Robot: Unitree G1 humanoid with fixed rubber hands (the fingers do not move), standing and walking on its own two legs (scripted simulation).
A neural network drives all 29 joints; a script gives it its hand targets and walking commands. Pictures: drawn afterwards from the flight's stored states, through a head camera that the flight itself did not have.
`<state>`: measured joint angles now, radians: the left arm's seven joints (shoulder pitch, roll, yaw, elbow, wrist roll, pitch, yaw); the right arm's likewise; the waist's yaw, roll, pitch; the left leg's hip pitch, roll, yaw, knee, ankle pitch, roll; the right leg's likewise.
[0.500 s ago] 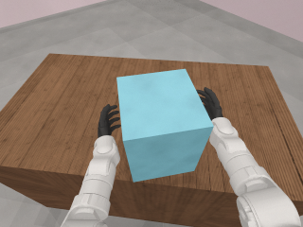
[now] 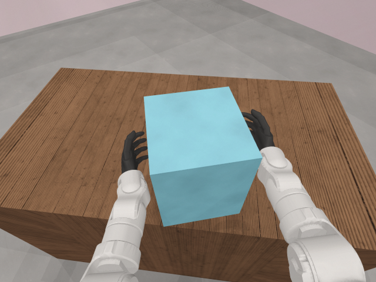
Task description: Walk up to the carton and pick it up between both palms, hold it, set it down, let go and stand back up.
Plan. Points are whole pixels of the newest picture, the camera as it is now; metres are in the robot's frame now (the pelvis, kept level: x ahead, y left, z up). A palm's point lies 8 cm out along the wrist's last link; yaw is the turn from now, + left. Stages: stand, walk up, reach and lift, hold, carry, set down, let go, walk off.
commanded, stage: reach and lift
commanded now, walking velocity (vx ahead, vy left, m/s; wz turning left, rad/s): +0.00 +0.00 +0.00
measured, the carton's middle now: (195, 159) +0.41 +0.07 +0.02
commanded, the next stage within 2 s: none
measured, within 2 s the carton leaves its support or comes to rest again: leaves its support in 0.78 s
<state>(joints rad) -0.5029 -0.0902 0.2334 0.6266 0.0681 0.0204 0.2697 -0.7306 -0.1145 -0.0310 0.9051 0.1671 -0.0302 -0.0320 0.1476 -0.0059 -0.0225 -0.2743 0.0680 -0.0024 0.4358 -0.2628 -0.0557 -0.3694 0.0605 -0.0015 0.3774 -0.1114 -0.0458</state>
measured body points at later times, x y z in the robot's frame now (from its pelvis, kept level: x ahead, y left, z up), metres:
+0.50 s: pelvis +0.00 +0.00 +0.00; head +0.03 +0.01 +0.45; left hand +0.35 +0.21 +0.05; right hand +0.43 -0.07 +0.07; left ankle -0.03 +0.15 -0.74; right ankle +0.04 -0.09 -0.74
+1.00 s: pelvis +0.00 +0.01 +0.00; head +0.00 +0.02 +0.45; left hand +0.34 +0.22 +0.08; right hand +0.41 -0.07 +0.09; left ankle -0.03 +0.15 -0.74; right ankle +0.04 -0.09 -0.74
